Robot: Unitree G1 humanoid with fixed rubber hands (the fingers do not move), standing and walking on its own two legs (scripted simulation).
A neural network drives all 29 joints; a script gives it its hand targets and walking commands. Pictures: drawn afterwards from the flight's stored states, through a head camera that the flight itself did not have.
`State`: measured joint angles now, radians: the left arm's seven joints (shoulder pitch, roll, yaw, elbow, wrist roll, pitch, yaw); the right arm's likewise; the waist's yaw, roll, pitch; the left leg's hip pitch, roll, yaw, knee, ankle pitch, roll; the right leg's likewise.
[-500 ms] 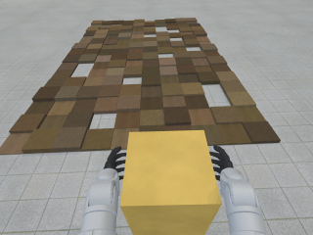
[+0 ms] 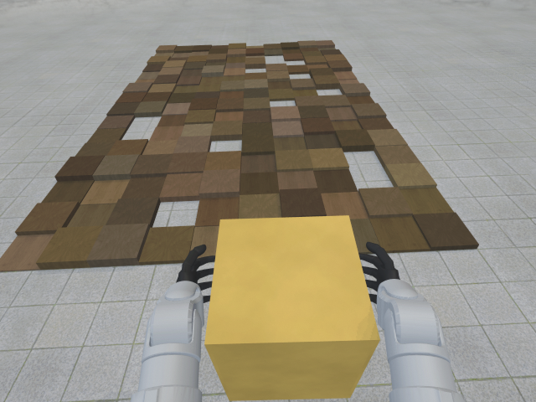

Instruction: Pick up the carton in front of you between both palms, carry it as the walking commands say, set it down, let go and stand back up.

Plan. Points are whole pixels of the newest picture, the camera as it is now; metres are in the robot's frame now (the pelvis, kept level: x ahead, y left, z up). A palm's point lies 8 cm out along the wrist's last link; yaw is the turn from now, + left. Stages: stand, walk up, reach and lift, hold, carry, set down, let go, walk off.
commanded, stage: carry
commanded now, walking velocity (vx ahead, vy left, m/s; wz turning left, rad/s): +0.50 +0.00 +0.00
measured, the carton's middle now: (287, 311) +0.30 +0.00 -0.02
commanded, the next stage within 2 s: none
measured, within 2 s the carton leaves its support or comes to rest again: neither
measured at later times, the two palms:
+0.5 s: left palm (219, 213) +0.45 +0.13 +0.07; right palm (382, 214) +0.44 -0.17 +0.07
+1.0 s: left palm (224, 115) +0.78 +0.16 +0.11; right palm (342, 117) +0.75 -0.14 +0.12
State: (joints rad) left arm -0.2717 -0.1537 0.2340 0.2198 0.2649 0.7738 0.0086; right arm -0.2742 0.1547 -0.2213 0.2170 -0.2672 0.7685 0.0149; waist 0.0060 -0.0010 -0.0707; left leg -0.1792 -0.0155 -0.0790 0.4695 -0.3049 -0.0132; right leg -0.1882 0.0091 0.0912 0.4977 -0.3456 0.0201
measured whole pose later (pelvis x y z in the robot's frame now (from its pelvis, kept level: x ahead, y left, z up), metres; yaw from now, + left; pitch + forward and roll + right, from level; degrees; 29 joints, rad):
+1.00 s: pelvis +0.48 +0.03 +0.01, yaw -3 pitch +4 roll -2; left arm -0.28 -0.15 0.16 -0.35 0.12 1.24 0.10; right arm -0.26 0.14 -0.17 -0.37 -0.09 1.23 -0.09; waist -0.04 0.02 -0.06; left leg -0.17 0.00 0.23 0.32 -0.24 0.09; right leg -0.62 -0.09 -0.10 0.92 -0.21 -0.01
